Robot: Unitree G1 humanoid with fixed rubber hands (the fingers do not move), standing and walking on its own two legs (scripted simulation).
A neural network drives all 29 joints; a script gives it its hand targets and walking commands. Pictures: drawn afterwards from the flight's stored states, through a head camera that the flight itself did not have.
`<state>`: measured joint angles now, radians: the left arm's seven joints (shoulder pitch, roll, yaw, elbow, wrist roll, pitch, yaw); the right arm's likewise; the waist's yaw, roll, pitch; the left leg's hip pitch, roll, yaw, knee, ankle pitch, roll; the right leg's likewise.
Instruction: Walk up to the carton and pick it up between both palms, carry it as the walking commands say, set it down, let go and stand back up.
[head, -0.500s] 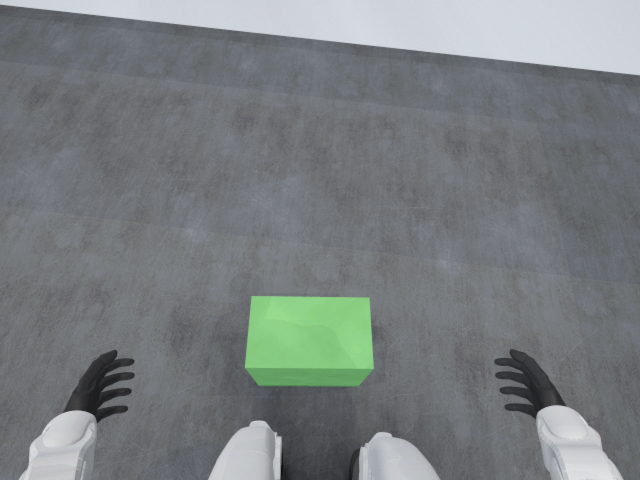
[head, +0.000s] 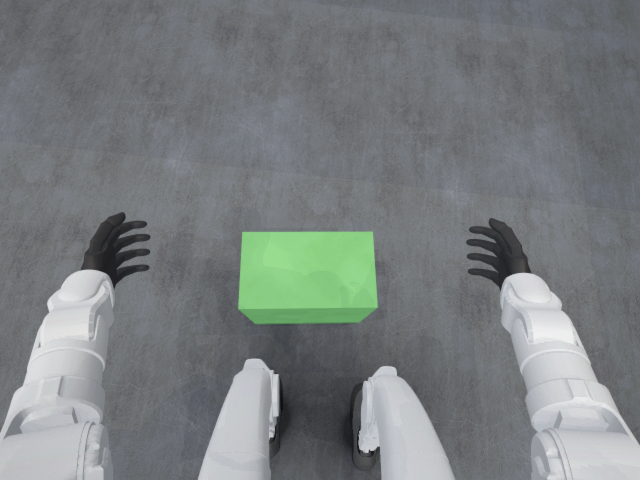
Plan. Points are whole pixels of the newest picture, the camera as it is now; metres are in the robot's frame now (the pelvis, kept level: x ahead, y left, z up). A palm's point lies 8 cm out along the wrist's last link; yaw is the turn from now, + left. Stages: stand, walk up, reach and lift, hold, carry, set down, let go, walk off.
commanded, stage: reach and lift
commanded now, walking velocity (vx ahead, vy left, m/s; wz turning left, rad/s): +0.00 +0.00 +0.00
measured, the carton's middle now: (307, 283) +0.43 +0.03 -0.54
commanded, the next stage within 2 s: none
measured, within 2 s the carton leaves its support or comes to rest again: neither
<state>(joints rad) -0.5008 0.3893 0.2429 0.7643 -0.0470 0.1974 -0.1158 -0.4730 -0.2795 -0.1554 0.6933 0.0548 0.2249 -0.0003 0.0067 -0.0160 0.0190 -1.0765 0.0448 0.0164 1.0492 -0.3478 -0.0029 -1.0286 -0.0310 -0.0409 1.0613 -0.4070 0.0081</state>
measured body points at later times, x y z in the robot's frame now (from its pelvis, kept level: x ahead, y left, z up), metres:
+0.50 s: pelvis -0.01 +0.01 -0.04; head +0.28 +0.02 +0.30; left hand +0.48 +0.28 -0.14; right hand +0.49 -0.21 -0.14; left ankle +0.08 +0.12 -0.65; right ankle +0.05 -0.13 -0.65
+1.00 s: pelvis -0.03 +0.01 -0.16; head +0.28 +0.02 +0.16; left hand +0.47 +0.28 -0.27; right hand +0.48 -0.21 -0.27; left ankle +0.08 +0.12 -0.65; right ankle +0.05 -0.13 -0.65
